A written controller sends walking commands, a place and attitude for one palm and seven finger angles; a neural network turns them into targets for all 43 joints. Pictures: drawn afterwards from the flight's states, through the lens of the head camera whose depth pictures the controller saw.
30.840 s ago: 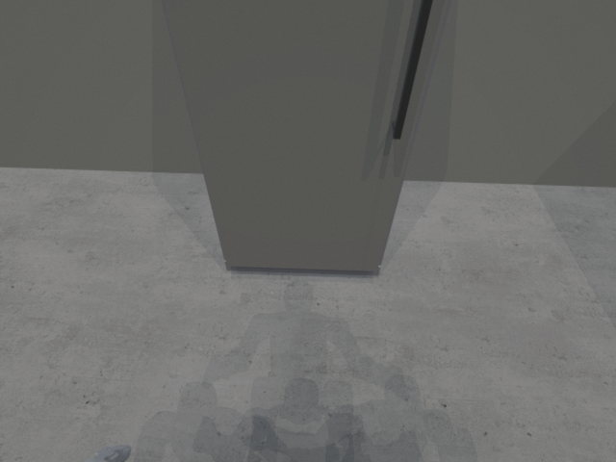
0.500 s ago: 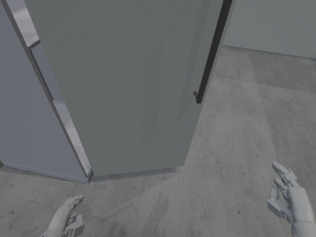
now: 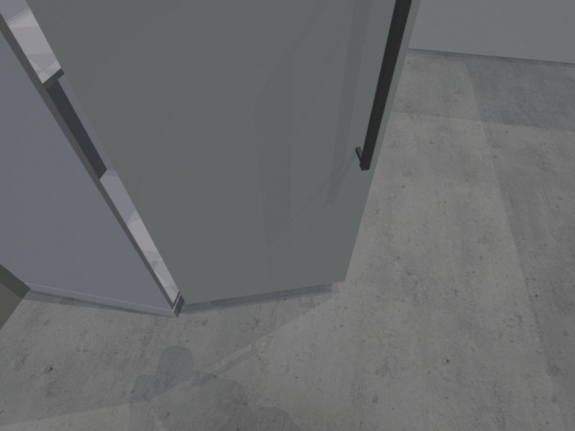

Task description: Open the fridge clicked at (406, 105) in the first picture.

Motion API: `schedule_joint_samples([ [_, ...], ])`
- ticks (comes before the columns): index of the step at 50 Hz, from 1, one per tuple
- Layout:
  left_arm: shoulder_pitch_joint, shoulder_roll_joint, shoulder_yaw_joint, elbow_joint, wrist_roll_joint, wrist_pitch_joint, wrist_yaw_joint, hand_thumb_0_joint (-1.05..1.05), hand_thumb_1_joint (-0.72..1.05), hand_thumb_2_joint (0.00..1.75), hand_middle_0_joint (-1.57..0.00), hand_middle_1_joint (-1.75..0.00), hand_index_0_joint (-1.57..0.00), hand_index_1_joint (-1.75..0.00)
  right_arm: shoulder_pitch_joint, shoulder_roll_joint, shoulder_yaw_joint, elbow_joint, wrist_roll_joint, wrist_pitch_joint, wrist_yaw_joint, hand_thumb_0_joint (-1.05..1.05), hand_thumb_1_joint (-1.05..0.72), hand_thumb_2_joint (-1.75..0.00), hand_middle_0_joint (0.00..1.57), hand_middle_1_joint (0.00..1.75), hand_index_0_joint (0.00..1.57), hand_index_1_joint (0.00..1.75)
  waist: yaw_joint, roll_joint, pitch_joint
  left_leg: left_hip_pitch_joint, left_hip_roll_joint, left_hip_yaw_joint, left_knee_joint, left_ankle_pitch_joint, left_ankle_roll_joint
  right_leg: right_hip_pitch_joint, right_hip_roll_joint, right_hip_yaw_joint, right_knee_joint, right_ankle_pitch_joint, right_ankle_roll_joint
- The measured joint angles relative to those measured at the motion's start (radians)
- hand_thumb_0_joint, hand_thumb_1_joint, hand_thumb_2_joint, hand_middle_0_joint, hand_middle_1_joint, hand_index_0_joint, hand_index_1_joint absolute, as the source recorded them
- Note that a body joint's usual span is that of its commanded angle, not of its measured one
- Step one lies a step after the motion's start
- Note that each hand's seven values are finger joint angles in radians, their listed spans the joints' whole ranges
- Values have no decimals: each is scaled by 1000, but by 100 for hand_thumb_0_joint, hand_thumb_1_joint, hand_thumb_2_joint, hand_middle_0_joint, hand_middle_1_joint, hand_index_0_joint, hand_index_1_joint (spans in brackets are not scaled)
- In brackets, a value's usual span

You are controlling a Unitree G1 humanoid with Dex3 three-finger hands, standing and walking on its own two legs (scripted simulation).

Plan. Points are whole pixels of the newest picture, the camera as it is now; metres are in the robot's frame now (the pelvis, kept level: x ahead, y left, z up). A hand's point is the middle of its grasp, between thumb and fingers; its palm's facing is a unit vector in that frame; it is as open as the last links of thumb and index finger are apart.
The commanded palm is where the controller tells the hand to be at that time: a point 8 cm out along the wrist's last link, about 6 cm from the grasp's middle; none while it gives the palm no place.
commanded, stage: let the arm hang, fingers relaxed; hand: right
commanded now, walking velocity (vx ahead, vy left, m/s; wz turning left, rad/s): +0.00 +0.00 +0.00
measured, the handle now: (385, 52) +0.66 -0.12 +0.20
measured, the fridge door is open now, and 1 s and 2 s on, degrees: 70 70 70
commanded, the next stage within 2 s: look to check the result in 0.48 s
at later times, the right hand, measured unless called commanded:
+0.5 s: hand out of the picture +0.10 -0.21 -0.16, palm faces -0.03 +0.96 -0.28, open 7.4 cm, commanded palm none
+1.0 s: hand out of the picture +0.11 -0.21 -0.15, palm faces -0.03 +0.95 -0.32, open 7.4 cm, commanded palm none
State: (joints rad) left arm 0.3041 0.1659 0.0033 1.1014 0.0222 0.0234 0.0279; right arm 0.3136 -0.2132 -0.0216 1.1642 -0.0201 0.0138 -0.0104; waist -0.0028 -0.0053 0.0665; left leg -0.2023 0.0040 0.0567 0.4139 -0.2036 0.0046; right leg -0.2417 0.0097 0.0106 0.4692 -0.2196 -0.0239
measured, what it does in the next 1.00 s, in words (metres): stands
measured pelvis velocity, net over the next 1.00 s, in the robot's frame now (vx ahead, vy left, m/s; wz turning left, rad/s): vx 0.03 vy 0.02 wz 0.02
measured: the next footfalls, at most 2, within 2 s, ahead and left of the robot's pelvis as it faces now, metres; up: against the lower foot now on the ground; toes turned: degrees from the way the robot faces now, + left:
none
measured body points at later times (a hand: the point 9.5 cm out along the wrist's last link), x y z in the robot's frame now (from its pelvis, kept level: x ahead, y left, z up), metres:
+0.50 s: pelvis +0.01 +0.01 +0.00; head +0.02 +0.01 +0.45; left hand +0.07 +0.28 -0.14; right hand +0.11 -0.26 -0.13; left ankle +0.01 +0.12 -0.74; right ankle +0.02 -0.10 -0.74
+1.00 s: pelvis +0.03 +0.02 +0.01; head +0.05 +0.03 +0.46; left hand +0.09 +0.31 -0.13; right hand +0.11 -0.26 -0.13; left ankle +0.01 +0.12 -0.74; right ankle +0.02 -0.10 -0.74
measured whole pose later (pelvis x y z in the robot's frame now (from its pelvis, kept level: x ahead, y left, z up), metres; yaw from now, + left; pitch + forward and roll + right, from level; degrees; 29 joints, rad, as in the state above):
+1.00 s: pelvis +0.03 +0.02 +0.01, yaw +1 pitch -1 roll +0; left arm 0.11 0.32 0.00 1.11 0.02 0.01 0.01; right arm 0.11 -0.31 -0.02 1.14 -0.02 -0.02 0.00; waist 0.01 -0.01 0.05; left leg -0.10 -0.02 0.05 0.31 -0.19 0.03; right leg -0.11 -0.01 0.00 0.32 -0.19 0.01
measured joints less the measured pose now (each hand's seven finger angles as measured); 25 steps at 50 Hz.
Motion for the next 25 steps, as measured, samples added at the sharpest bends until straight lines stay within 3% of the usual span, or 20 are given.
schedule_joint_samples([
  [9,-59,18,7,-2,4,-14,-5,0,91,90,-20,-29,-21,-30,-97,-7,-6,-25,-4,-15,-1,1,-91,-90,20,30,20,29,8,-13,-30,5,10,-13,5,-5,-4,23,9,-13,-27,8,-4],
  [25,-163,112,11,-4,4,-27,-11,0,91,90,-20,-29,-21,-30,-213,-53,-5,-57,-2,-31,11,1,-90,-90,21,30,20,30,19,-2,-31,45,2,-17,-38,3,4,75,3,-16,-89,26,9],
])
